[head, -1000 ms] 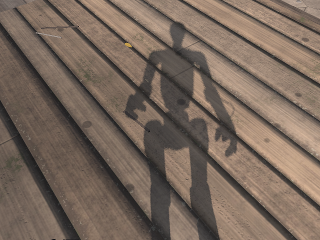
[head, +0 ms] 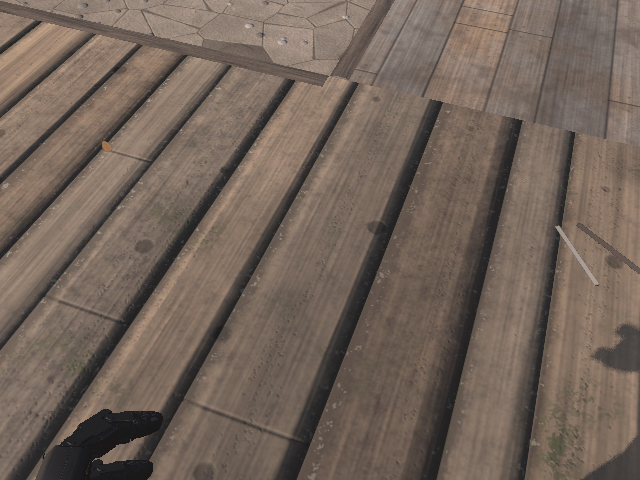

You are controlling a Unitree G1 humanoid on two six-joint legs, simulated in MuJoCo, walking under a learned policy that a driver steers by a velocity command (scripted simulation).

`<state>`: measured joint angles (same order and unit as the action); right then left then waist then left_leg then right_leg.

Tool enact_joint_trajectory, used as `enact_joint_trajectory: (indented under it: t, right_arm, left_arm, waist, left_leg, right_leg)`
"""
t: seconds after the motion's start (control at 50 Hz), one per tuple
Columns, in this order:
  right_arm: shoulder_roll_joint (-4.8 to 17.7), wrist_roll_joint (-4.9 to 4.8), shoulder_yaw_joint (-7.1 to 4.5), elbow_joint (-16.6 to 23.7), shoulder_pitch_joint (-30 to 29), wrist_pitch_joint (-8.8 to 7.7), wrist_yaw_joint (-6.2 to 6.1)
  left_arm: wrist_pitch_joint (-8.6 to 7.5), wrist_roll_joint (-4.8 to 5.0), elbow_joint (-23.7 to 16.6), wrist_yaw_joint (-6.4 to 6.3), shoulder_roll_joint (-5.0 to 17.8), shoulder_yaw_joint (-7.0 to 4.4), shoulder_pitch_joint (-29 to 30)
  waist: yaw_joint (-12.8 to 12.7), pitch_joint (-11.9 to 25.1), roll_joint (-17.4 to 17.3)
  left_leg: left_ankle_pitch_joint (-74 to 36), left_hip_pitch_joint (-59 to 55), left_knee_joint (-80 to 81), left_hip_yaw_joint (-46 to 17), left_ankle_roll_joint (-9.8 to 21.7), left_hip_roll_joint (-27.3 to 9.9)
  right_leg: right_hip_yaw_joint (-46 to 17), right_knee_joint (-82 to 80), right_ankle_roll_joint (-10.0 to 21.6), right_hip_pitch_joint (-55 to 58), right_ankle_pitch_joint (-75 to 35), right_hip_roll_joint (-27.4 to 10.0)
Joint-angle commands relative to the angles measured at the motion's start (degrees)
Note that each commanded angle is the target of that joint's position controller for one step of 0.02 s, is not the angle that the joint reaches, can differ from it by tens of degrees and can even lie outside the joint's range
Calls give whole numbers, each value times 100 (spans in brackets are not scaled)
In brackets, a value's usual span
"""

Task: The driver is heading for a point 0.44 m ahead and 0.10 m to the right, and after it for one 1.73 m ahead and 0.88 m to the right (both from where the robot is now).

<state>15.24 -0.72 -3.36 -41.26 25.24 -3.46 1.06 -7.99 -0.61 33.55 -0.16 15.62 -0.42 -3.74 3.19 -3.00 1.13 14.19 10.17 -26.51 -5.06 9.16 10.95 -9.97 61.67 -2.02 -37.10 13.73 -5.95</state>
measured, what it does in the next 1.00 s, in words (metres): walks ahead, turning right: right foot, then left foot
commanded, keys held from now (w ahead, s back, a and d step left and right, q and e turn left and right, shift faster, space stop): w+e+shift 1.00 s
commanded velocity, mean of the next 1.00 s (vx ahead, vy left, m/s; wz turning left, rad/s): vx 1.00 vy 0.00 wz -0.60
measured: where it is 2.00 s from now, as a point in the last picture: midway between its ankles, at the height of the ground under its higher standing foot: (569, 117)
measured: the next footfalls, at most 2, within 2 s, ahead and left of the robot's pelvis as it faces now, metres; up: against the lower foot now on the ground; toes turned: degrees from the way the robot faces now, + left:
right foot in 0.24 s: +0.44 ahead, -0.18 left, +0.00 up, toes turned -2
left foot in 0.68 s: +0.90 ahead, -0.06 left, +0.00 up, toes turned -30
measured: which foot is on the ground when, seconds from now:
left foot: down 0.00-0.26, up 0.28-0.66, down 0.68-1.00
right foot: up 0.00-0.22, down 0.24-0.68, up 0.70-1.00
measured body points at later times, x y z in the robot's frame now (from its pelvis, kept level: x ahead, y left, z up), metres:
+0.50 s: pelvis +0.46 -0.12 +0.01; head +0.48 -0.13 +0.46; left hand +0.48 +0.14 -0.12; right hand +0.66 -0.39 -0.04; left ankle +0.65 +0.03 -0.67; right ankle +0.40 -0.18 -0.73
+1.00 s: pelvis +0.90 -0.23 -0.01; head +0.90 -0.26 +0.44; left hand +1.25 -0.20 -0.05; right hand +0.68 -0.45 -0.14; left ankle +0.86 -0.04 -0.73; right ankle +0.97 -0.44 -0.66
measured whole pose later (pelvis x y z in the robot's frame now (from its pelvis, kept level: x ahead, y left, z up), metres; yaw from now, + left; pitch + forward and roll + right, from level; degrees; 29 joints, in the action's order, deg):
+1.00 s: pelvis +0.90 -0.23 -0.01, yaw -41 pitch +0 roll +5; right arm 20.0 0.2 -5.4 -48.7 24.8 -5.6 -0.4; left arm -1.2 1.9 32.1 2.4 20.1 -3.2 -4.2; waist 6.2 -2.3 2.3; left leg 21.7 -6.8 -15.4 10.7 -2.0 1.9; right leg 0.7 59.0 2.6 -48.3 2.6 -7.7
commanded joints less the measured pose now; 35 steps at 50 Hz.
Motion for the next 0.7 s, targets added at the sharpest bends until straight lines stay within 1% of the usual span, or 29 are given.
enact_joint_trajectory:
  t: [0.02,0.04,0.06,0.1,0.12,0.16,0.18,0.2,0.22,0.24,0.26,0.28,0.3,0.32,0.34,0.36,0.38,0.4,0.42,0.46,0.5,0.52,0.56,0.6,0.62,0.64,0.66,0.68,0.7]
  right_arm:
    - [610,-39,-139,477,-869,-155,-198]
    - [656,-41,-146,358,-628,-174,-194]
    - [737,-48,-160,267,-425,-210,-157]
    - [805,-87,-157,91,-140,-249,-81]
    - [806,-81,-151,-15,-10,-229,-72]
    - [930,4,-172,-189,39,-151,-83]
    - [954,74,-155,-217,-64,-117,-87]
    - [1031,209,-163,-248,-163,-73,-88]
    - [1138,341,-175,-209,-385,-16,-98]
    - [1206,378,-168,-37,-908,5,-143]
    - [445,279,14,164,-89,-116,-93]
    - [440,92,150,131,6,-298,8]
    - [831,-143,71,348,-738,-431,47]
    - [860,-88,123,525,-1414,-538,49]
    - [708,41,143,636,-1782,-622,24]
    - [621,120,139,653,-1757,-645,9]
    - [575,162,130,640,-1651,-614,3]
    - [591,180,124,632,-1586,-581,-12]
    - [608,181,116,646,-1605,-545,-28]
    - [539,208,163,903,-2240,-528,-41]
    - [314,222,238,1120,-2879,-562,7]
    - [257,214,243,1192,-3052,-580,27]
    - [435,101,140,1265,-3164,-585,8]
    - [643,-34,39,1336,-3288,-581,-41]
    - [765,-71,-26,1342,-3230,-594,-65]
    - [961,-91,-140,1282,-2844,-615,-99]
    - [1134,-133,-256,1181,-2016,-610,-145]
    - [1271,-153,-317,950,-478,-524,-228]
    - [1755,61,-377,703,133,-473,-159]
  left_arm:
    - [52,-135,-235,61,210,-35,106]
    - [32,-104,-274,105,107,3,355]
    - [23,-22,-300,122,154,-18,495]
    - [25,148,-402,131,364,-84,856]
    - [23,195,-463,150,435,-108,1063]
    - [11,269,-480,220,532,-151,1045]
    - [10,268,-434,252,690,-233,740]
    - [39,300,-363,250,882,-348,260]
    - [103,351,-163,224,1099,-479,-694]
    - [196,345,186,182,1275,-557,-2234]
    - [191,193,380,212,1688,-644,-2791]
    - [185,196,538,269,1320,-586,-2973]
    - [210,106,419,207,937,-508,-2584]
    - [222,53,351,210,871,-489,-2318]
    - [209,34,350,240,880,-479,-2125]
    - [188,25,341,248,784,-439,-1951]
    - [197,56,327,250,665,-399,-1810]
    - [206,139,339,234,654,-399,-1770]
    - [214,211,371,200,621,-386,-1772]
    - [217,263,439,101,686,-400,-1856]
    - [257,255,511,10,798,-452,-1900]
    - [274,270,577,-6,843,-478,-2024]
    - [283,352,715,-29,868,-509,-2252]
    - [316,395,813,-61,784,-511,-2343]
    - [357,382,852,-77,776,-530,-2369]
    - [406,345,855,-80,831,-559,-2327]
    - [464,243,795,-50,954,-585,-2155]
    - [506,31,568,-15,727,-487,-1826]
    - [439,245,410,30,-227,-193,-2936]
  waist:
    - [-226,-371,-111]
    - [27,-291,-184]
    - [205,-260,-299]
    - [469,-354,-478]
    - [556,-440,-469]
    - [458,-450,-606]
    - [220,-247,-601]
    - [-109,187,-754]
    - [-682,814,-959]
    - [-1529,1433,-740]
    - [-1021,2310,1257]
    - [-1008,2635,1956]
    - [-1083,1699,1273]
    - [-1054,1069,287]
    - [-850,580,-363]
    - [-566,393,-398]
    - [-371,297,-251]
    - [-282,194,-81]
    - [-224,38,-75]
    - [-344,-352,-112]
    - [-552,-496,83]
    - [-656,-416,136]
    - [-725,-248,269]
    - [-700,-204,370]
    - [-628,-135,442]
    - [-385,165,508]
    - [150,792,582]
    - [864,1910,565]
    - [232,3137,-2092]
  left_leg:
    - [-493,1784,1404,-864,711,-962]
    - [-259,1928,1505,-745,586,-993]
    - [-62,1764,1575,-779,536,-1123]
    - [-140,790,1518,-831,479,-1420]
    - [-437,158,1479,-840,445,-1600]
    - [-1937,-940,1225,-700,375,-2033]
    - [-3486,-1453,922,-502,238,-2099]
    - [-5147,-1826,316,-321,103,-2097]
    - [-6618,-1844,-739,-124,6,-2051]
    - [-6560,-625,-2580,110,-195,-1938]
    - [-2201,1894,-5260,231,-712,-983]
    - [952,3009,-5780,-272,-719,-514]
    - [717,3690,-5795,-482,-544,-876]
    - [441,3593,-5354,-425,-460,-1057]
    - [377,3413,-4843,-367,-446,-1139]
    - [291,3117,-4384,-412,-484,-1271]
    - [218,2939,-4079,-403,-563,-1319]
    - [255,2906,-3778,-364,-688,-1349]
    - [301,2922,-3430,-309,-817,-1397]
    - [-303,2762,-2385,-46,-1036,-1320]
    - [-1500,1924,-1243,147,-1172,-1099]
    - [-2104,1319,-910,212,-1184,-976]
    - [-2647,669,-464,24,-1211,-896]
    - [-2346,697,-37,-173,-1197,-934]
    - [-2036,636,80,-189,-1152,-923]
    - [-1630,253,88,-103,-1066,-846]
    - [-1337,-628,-60,-42,-928,-983]
    - [-480,-2489,-776,-509,-670,-1699]
    - [1697,-4759,-63,-3733,443,-3455]
  right_leg:
    - [841,-1675,-181,1020,-1898,43]
    - [1021,-2106,-138,1476,-2698,142]
    - [1050,-2426,-99,1616,-3086,192]
    - [1004,-2968,48,1157,-2935,191]
    - [1005,-3170,172,755,-2696,189]
    - [1050,-3223,458,221,-2051,225]
    - [1218,-3216,619,316,-1626,424]
    - [1403,-3015,767,746,-1230,689]
    - [1580,-2771,921,1712,-990,918]
    - [1183,-2561,1070,3637,-1091,666]
    - [-1619,-2866,2067,6068,1112,-442]
    - [-4139,-4463,2303,6704,2770,-931]
    - [-3965,-4657,2034,6279,3042,-967]
    - [-3346,-4698,1886,5335,2116,-781]
    - [-2889,-4771,1885,4484,1297,-551]
    - [-2440,-4850,1924,3933,669,-303]
    - [-2171,-4946,1934,3616,412,-97]
    - [-2033,-5001,2011,3400,154,-23]
    - [-1887,-5050,2025,3135,4,2]
    - [-1512,-5258,1941,2347,-375,197]
    - [-1115,-5306,1687,1495,-499,505]
    - [-1093,-5369,1550,1151,-442,523]
    - [-1305,-5291,1353,1283,-237,450]
    - [-1495,-4934,1208,2074,-441,369]
    - [-1584,-4610,1140,2457,-973,304]
    - [-1552,-4002,1028,2796,-2056,344]
    - [-1350,-2911,834,2862,-2943,473]
    - [-1140,-1158,688,2027,-2682,570]
    - [-475,1230,418,-90,1236,1331]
